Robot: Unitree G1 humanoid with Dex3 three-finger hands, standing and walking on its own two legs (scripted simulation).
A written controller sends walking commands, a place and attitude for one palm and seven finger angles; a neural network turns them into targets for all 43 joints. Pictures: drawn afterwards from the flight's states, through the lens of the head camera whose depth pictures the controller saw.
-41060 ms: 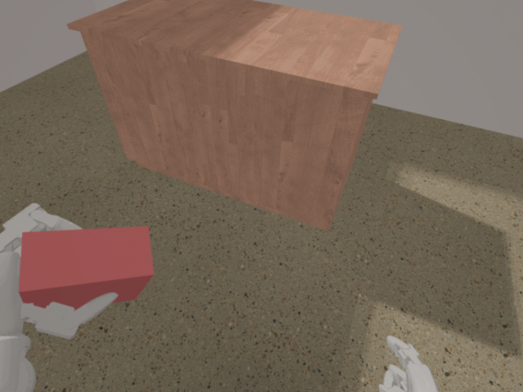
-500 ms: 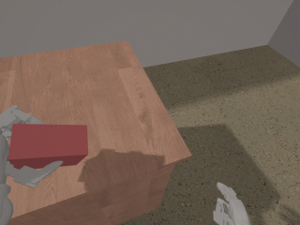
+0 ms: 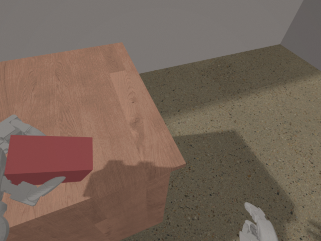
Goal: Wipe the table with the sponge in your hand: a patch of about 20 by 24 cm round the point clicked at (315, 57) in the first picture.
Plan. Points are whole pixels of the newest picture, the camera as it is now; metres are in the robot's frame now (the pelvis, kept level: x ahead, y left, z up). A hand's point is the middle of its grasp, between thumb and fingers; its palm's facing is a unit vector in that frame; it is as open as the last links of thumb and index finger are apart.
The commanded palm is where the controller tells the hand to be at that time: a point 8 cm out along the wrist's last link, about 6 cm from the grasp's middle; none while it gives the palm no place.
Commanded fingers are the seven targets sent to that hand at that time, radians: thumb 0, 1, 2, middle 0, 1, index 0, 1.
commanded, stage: shuffle to correct the standing spot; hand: left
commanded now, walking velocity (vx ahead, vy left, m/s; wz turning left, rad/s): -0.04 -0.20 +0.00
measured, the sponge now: (63, 162) +0.23 +0.20 +0.14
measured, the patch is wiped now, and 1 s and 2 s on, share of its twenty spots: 0.00 0.00 0.00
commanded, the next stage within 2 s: none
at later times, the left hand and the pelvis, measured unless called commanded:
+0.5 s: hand (25, 160) +0.22 +0.25 +0.17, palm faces +0.33 -0.85 -0.41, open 9.9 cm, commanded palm +0.16 +0.29 +0.18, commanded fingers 0.00 0.10 1.30 -1.20 -1.60 -1.20 -1.60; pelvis +0.00 +0.01 +0.00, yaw +0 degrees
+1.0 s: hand (28, 158) +0.22 +0.25 +0.17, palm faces +0.33 -0.85 -0.42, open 9.9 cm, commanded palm +0.16 +0.29 +0.18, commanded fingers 0.00 0.10 1.30 -1.20 -1.60 -1.20 -1.60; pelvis +0.00 +0.01 +0.00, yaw +1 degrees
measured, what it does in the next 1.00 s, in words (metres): stands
